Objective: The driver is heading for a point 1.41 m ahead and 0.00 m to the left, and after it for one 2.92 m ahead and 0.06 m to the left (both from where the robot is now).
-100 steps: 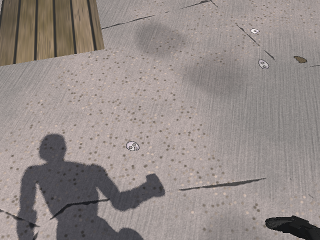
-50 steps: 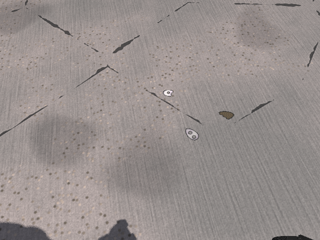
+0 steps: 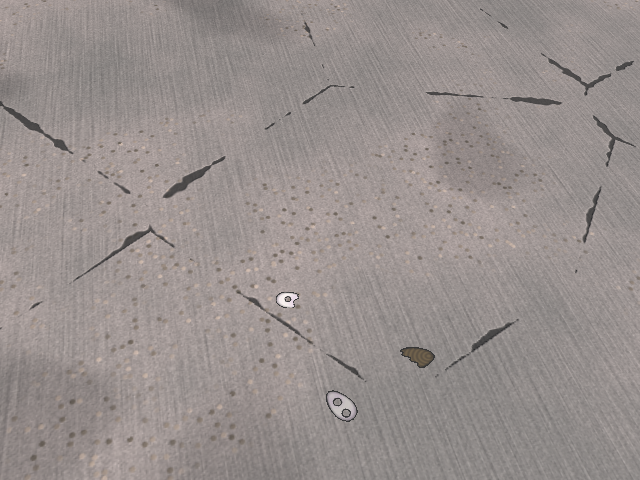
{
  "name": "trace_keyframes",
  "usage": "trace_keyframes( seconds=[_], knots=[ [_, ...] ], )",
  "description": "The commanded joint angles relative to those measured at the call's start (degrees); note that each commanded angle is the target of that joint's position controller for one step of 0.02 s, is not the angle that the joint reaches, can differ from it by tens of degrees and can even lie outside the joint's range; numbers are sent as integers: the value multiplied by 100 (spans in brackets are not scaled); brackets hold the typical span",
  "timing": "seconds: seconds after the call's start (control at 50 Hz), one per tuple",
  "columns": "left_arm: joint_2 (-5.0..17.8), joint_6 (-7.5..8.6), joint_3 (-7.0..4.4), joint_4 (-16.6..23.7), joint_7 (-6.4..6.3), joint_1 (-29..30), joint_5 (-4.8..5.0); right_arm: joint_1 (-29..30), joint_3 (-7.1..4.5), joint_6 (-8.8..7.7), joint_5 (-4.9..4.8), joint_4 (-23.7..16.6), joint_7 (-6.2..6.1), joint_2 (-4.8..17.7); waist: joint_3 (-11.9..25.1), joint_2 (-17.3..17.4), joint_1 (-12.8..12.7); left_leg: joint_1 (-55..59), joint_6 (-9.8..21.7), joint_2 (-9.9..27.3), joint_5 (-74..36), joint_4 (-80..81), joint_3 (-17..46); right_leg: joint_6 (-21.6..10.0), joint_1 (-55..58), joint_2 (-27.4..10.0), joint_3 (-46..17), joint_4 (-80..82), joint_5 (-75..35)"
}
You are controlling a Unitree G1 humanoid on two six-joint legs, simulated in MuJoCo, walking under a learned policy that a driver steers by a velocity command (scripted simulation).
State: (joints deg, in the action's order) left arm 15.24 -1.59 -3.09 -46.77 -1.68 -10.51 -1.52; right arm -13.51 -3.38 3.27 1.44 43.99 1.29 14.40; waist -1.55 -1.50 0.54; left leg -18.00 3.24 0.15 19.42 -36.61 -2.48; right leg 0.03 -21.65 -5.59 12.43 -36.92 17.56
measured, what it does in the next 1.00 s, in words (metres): walks ahead: right foot, then left foot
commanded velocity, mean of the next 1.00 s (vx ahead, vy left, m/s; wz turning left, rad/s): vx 0.25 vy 0.00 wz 0.09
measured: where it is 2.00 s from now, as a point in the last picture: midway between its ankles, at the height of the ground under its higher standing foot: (328, 398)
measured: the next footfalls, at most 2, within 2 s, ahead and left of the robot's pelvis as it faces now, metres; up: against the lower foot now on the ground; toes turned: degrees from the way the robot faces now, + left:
right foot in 0.46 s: +0.06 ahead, -0.09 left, +0.00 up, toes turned +17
left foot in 0.86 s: +0.23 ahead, +0.16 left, +0.00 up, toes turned +4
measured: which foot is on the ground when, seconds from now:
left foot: down 0.00-0.46, up 0.48-0.84, down 0.86-1.00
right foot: up 0.00-0.44, down 0.46-0.86, up 0.88-1.00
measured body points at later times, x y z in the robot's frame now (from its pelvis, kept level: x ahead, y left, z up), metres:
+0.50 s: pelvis +0.02 -0.01 +0.01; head +0.03 -0.02 +0.46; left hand +0.05 +0.28 -0.09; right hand +0.18 -0.25 -0.11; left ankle +0.01 +0.09 -0.71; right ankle +0.02 -0.11 -0.72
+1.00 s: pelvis +0.19 +0.06 +0.02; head +0.21 +0.08 +0.47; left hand +0.21 +0.34 -0.12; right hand +0.34 -0.19 -0.08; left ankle +0.19 +0.16 -0.72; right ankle +0.12 -0.07 -0.64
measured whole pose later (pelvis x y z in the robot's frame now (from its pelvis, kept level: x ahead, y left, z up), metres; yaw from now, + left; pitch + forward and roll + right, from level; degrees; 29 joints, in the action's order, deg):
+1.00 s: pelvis +0.19 +0.06 +0.02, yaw +1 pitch +1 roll +0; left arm 16.3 1.3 -4.8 -49.7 1.6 -20.4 -1.4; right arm -11.4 -1.9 -3.9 2.2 42.4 -0.7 13.7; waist -0.7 -2.0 -2.0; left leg -12.8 2.4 -0.9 12.2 -23.7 -3.8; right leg -4.0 -22.9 0.8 -2.4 -60.9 19.8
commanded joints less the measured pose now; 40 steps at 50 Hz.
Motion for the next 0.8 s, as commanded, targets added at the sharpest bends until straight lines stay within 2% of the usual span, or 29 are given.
trace_keyframes(
  seconds=[0.02, 0.04, 0.06, 0.1, 0.12, 0.16, 0.22, 0.28, 0.3, 0.34, 0.38, 0.4, 0.42, 0.44, 0.46, 0.48, 0.5, 0.52, 0.54, 0.58, 0.64, 0.72, 0.76, 0.8],
  knots=[
    [434, -118, -95, 681, -49, 483, -46, -827, -415, -86, 71, -271, -156, 1562, -240, 1437, 403, 298, 1286, 2152, -1255, 2476, 3235, 213, -1502, 441, -1110, -2079, 1690],
    [393, -136, -105, 640, -14, 372, 39, -526, -334, -76, 33, -292, -210, 1300, -203, 1119, 129, 145, 1210, 1762, -1051, 2331, 2666, 173, -1383, 398, -1342, -2311, 1158],
    [426, -94, -121, 535, 25, 200, 90, -77, -277, -58, -7, -376, -211, 1105, -220, 889, -103, 122, 964, 1331, -898, 2265, 2200, 127, -1275, 364, -1421, -2254, 613],
    [555, -41, -178, 350, 68, -118, -51, 315, -224, -89, -75, -550, -184, 884, 170, 911, -203, 521, 859, 946, -1762, 2028, 1802, 109, -1155, 489, -1329, -2505, 205],
    [545, -42, -186, 346, 85, -148, -53, 207, -214, -111, -104, -556, -159, 839, 344, 767, -168, 698, 888, 944, -2130, 1935, 1806, 138, -1113, 525, -1340, -2580, 211],
    [444, -59, -160, 419, 84, -51, 1, -44, -246, -151, -124, -505, -143, 903, 412, 637, -69, 1062, 942, 972, -2373, 1846, 1930, 204, -1243, 523, -1403, -2378, 241],
    [417, -88, -126, 545, 40, 163, 34, -318, -288, -146, -92, -466, -175, 982, 366, 811, 122, 1381, 1028, 1009, -2151, 1806, 2262, 253, -1344, 547, -1474, -1770, 373],
    [434, -74, -102, 652, 11, 269, 56, -380, -324, -119, -56, -490, -168, 1068, 379, 837, 213, 1311, 1106, 1010, -2011, 1743, 2567, 224, -1070, 628, -1518, -1261, 563],
    [452, -51, -91, 678, 23, 242, 45, -427, -344, -111, -49, -490, -152, 1102, 509, 799, 234, 1248, 1134, 954, -1301, 1819, 2688, 202, -874, 661, -1502, -1086, 635],
    [490, -1, -82, 748, 60, 296, 23, -353, -362, -90, -3, -518, -102, 1127, 445, 877, 245, 913, 1172, 825, 399, 2072, 3034, 140, -535, 764, -1454, -721, 808],
    [500, 64, -70, 738, 78, 116, 44, -186, -357, -87, 34, -544, -54, 1098, 349, 962, 128, 517, 1117, 759, 1147, 2178, 3194, 9, 7, 859, -1365, -231, 968],
    [455, 108, -54, 692, 71, -82, 66, -63, -347, -87, 31, -547, -39, 1066, 290, 911, -17, 158, 1022, 664, 1295, 2153, 3165, -98, 525, 916, -1309, 211, 904],
    [352, 156, -29, 547, 56, -485, 69, 113, -321, -88, -9, -548, -54, 987, 244, 779, -283, -298, 848, 486, 1469, 2024, 2955, -242, 1278, 917, -1179, 962, 424],
    [312, 218, -18, 412, 17, -814, 41, 127, -260, -117, -42, -527, -108, 794, 162, 551, -459, -876, 591, 217, 1737, 1747, 2725, -381, 2055, 799, -1229, 1651, 37],
    [580, 297, -41, 344, -33, -1116, -46, 104, -134, -187, -58, -571, -149, 390, 154, -336, -527, -1582, 273, -235, 1790, 575, 2057, -562, 2596, -182, -2444, 2353, 1131],
    [1260, 340, -181, 325, -14, -1272, -102, 321, -74, -283, -91, -737, -152, 268, 3, -1138, -602, -2389, 80, -1105, 1231, -730, 1051, -1080, 2474, -1443, -4841, 3230, 2862],
    [1215, 343, -227, 214, 22, -1058, -113, 503, -167, -365, 105, -756, -144, 715, -625, -436, -381, -2482, 68, -623, 620, -1284, 1321, -1349, 1789, -1537, -5056, 3229, 2787],
    [953, 368, -165, 262, 68, -693, 14, 266, -196, -417, 114, -641, -65, 813, -682, -330, -45, -2387, -6, -345, 187, -1434, 1085, -1310, 1700, -1235, -4608, 3129, 2458],
    [782, 403, -130, 287, 129, -530, 82, 140, -197, -454, 133, -520, -1, 859, -584, -373, 30, -2250, -133, -194, -79, -1459, 829, -1175, 1754, -912, -4135, 3113, 1945],
    [637, 477, -101, 197, 187, -706, 100, 252, -156, -491, 195, -450, 90, 737, -367, -593, -93, -2018, -321, -87, -434, -1581, 442, -1135, 1808, -462, -3480, 3070, 818],
    [669, 532, -164, -90, 197, -1288, 114, 851, -39, -509, 109, -638, 127, 458, -366, -547, -323, -2043, -497, -22, -683, -1045, 253, -1206, 1941, -296, -3196, 2956, -104],
    [751, 521, -234, -267, 174, -1702, 78, 1495, 37, -545, 43, -838, 107, 365, -331, -630, -569, -1659, -578, -92, -668, -140, 147, -1247, 1915, -298, -3208, 2675, -730],
    [809, 511, -266, -287, 176, -1751, 50, 1599, 44, -576, 8, -907, 79, 393, -260, -666, -563, -1280, -527, -165, -506, 153, 105, -1239, 1801, -337, -3280, 2402, -1217],
    [880, 496, -302, -236, 173, -1569, 48, 1276, 27, -628, -39, -854, 17, 444, -118, -652, -317, -391, -434, -259, -572, 598, 138, -1085, 1430, -333, -3363, 2069, -1695]
  ],
)
Keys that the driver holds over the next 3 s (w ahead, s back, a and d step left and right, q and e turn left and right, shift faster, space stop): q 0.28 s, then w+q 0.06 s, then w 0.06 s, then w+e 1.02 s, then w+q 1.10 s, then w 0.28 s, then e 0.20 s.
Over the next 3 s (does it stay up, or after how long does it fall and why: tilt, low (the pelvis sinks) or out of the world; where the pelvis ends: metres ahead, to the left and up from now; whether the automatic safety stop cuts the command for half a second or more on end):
stays up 1.24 0.02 0.01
